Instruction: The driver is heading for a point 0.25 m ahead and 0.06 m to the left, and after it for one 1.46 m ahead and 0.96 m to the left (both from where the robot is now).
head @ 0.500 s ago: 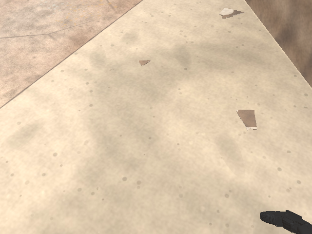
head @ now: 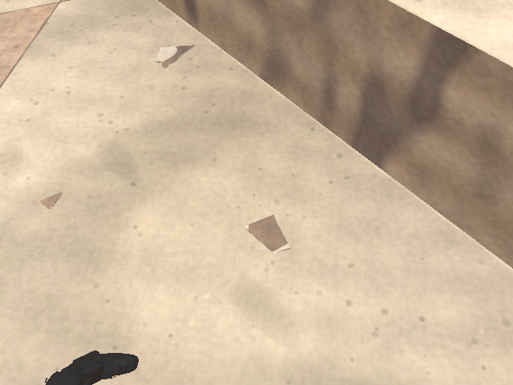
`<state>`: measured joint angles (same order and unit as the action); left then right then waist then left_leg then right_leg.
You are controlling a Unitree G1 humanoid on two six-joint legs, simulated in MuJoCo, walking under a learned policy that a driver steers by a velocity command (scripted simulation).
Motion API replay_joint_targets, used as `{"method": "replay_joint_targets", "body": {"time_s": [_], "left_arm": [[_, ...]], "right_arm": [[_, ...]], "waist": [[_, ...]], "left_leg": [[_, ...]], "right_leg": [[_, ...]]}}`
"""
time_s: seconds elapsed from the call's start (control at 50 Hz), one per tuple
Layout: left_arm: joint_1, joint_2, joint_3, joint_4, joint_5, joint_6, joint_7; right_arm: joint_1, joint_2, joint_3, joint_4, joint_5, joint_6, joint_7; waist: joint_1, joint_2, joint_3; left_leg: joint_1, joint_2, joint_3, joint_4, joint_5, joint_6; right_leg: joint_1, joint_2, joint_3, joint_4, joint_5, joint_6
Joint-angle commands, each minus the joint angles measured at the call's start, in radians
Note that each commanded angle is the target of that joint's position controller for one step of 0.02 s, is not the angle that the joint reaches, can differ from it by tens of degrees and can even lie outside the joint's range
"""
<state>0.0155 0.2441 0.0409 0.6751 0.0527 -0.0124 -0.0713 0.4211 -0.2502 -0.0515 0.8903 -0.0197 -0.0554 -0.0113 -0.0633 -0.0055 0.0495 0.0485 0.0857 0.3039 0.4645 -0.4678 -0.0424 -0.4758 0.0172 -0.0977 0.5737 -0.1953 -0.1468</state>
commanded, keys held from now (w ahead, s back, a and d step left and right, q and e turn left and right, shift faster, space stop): w+e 0.02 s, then w+q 0.98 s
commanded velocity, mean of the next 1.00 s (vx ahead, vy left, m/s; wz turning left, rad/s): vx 0.50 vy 0.00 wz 0.29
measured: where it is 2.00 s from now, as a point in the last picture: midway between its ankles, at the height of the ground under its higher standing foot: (136, 204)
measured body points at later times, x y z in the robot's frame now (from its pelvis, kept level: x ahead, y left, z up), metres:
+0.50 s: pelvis +0.27 -0.01 +0.01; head +0.30 -0.01 +0.46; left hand +0.24 +0.25 -0.13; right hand +0.43 -0.23 -0.12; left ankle +0.41 +0.09 -0.70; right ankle +0.11 -0.07 -0.72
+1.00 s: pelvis +0.55 +0.04 +0.02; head +0.58 +0.06 +0.46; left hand +0.66 +0.32 -0.08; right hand +0.64 -0.24 -0.10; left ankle +0.41 +0.06 -0.72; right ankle +0.75 -0.04 -0.69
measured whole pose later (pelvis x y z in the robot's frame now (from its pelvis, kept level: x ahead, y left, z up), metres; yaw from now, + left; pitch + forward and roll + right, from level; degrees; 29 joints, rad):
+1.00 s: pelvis +0.55 +0.04 +0.02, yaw +23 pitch +2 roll +1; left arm 0.06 0.26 0.00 0.70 0.03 -0.04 -0.02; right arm 0.42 -0.29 -0.07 0.83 -0.01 -0.04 0.00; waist -0.09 -0.03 0.03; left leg -0.01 -0.15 -0.18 0.33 -0.33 0.11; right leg -0.62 -0.06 0.04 0.65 -0.06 0.04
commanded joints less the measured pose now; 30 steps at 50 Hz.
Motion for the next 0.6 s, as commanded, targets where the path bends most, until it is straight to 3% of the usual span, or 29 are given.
{"method": "replay_joint_targets", "body": {"time_s": [0.02,0.04,0.06,0.08,0.1,0.14,0.18,0.26,0.32,0.4,0.46,0.52,0.54,0.56,0.58,0.6], "left_arm": [[0.367,0.258,0.089,0.035,0.011,-0.017,0.04],[0.393,0.291,0.095,0.008,-0.022,-0.008,0.051],[0.376,0.243,0.083,0.038,-0.029,-0.002,0.063],[0.324,0.183,0.065,0.047,-0.033,-0.01,0.069],[0.28,0.137,0.049,0.054,-0.031,-0.021,0.069],[0.241,0.098,0.03,0.063,-0.036,-0.046,0.067],[0.268,0.112,0.032,0.087,-0.039,-0.067,0.063],[0.333,0.118,0.031,0.125,-0.036,-0.079,0.066],[0.345,0.102,0.022,0.14,-0.038,-0.087,0.071],[0.384,0.095,0.013,0.173,-0.036,-0.091,0.086],[0.418,0.111,0.01,0.205,-0.031,-0.084,0.099],[0.393,0.167,0.02,0.213,-0.023,-0.071,0.117],[0.374,0.184,0.025,0.206,-0.017,-0.063,0.118],[0.335,0.195,0.027,0.189,-0.024,-0.059,0.113],[0.338,0.139,0.012,0.15,-0.024,-0.068,0.107],[0.358,0.085,0.006,0.092,-0.04,-0.076,0.083]], "right_arm": [[0.025,-0.081,-0.013,-0.134,0.01,0.001,0.009],[-0.04,-0.116,-0.019,-0.177,0.002,-0.005,0.017],[-0.133,-0.127,-0.021,-0.184,0.004,-0.005,0.021],[-0.123,-0.104,-0.009,-0.172,0.017,-0.015,0.023],[-0.094,-0.095,-0.007,-0.144,0.013,-0.012,0.024],[-0.01,-0.091,-0.006,-0.097,-0.012,0.023,0.034],[-0.005,-0.086,-0.012,-0.083,-0.006,0.04,0.047],[-0.14,-0.079,-0.018,-0.104,0.005,0.047,0.052],[-0.209,-0.071,-0.016,-0.118,0.0,0.04,0.053],[-0.317,-0.042,0.004,-0.151,-0.01,0.032,0.064],[-0.363,-0.033,0.014,-0.184,-0.011,0.028,0.071],[-0.226,-0.069,0.0,-0.159,-0.013,0.032,0.06],[-0.115,-0.099,-0.013,-0.13,-0.016,0.028,0.054],[0.027,-0.133,-0.033,-0.091,-0.027,0.019,0.046],[0.109,-0.231,-0.062,-0.081,-0.029,0.021,0.029],[0.042,-0.294,-0.08,-0.099,-0.008,0.031,0.029]], "waist": [[0.157,-0.174,-0.331],[0.177,-0.175,-0.398],[0.18,-0.05,-0.251],[0.135,-0.033,-0.15],[0.086,0.0,-0.102],[0.031,-0.034,-0.086],[0.023,-0.037,-0.071],[0.067,-0.048,0.008],[0.078,-0.049,0.028],[0.108,-0.046,0.057],[0.113,-0.052,0.053],[0.04,-0.106,-0.046],[-0.01,-0.107,-0.106],[-0.091,-0.069,-0.175],[-0.105,0.079,-0.26],[-0.013,0.265,-0.312]], "left_leg": [[-0.542,0.065,-0.042,0.747,0.228,0.048],[-0.749,-0.075,-0.218,0.937,-0.1,0.022],[-0.831,-0.007,-0.292,0.934,0.029,0.037],[-0.785,0.024,-0.29,0.858,0.109,0.047],[-0.705,0.054,-0.299,0.764,0.138,0.052],[-0.569,0.062,-0.309,0.697,0.168,0.048],[-0.575,0.041,-0.312,0.677,0.213,0.049],[-0.732,0.005,-0.361,0.586,0.35,0.054],[-0.772,-0.02,-0.354,0.469,0.444,0.058],[-0.761,-0.034,-0.261,0.295,0.491,0.076],[-0.702,-0.074,-0.183,0.177,0.429,0.12],[-0.526,-0.165,-0.13,0.158,0.275,0.192],[-0.403,-0.184,-0.15,0.13,0.239,0.221],[-0.196,-0.174,-0.211,0.031,0.264,0.262],[0.022,0.057,-0.503,0.019,0.245,0.334],[0.251,0.252,-1.058,-0.109,0.337,0.509]], "right_leg": [[0.759,-0.262,0.483,-0.112,-0.202,-0.167],[0.825,-0.403,0.884,-0.28,-0.104,-0.244],[0.745,-0.366,0.663,-0.28,0.04,-0.201],[0.596,-0.329,0.516,-0.28,0.199,-0.166],[0.484,-0.272,0.406,-0.298,0.301,-0.111],[0.352,-0.214,0.277,-0.346,0.374,-0.061],[0.338,-0.199,0.224,-0.383,0.409,-0.045],[0.391,-0.191,0.136,-0.442,0.364,0.011],[0.44,-0.19,0.076,-0.454,0.394,0.029],[0.518,-0.203,0.002,-0.446,0.528,0.038],[0.6,-0.22,-0.048,-0.365,0.776,0.055],[0.652,-0.244,-0.081,-0.115,1.198,0.074],[0.617,-0.252,-0.084,0.05,1.18,0.069],[0.494,-0.226,-0.101,0.291,0.982,0.068],[0.262,-0.138,-0.117,0.626,0.388,0.077],[-0.16,0.088,0.035,0.932,-0.337,0.12]]}}
Next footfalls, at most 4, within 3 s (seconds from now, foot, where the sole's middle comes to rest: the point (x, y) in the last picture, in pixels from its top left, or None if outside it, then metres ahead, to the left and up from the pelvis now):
0.56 left None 0.45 0.07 -0.76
1.06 right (252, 258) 0.80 0.00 -0.76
1.60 left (136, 241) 0.88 0.35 -0.76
2.14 right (95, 164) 1.20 0.51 -0.76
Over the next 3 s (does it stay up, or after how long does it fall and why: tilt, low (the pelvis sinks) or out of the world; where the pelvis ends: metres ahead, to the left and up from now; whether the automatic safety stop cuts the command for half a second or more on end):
stays up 1.21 0.83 0.02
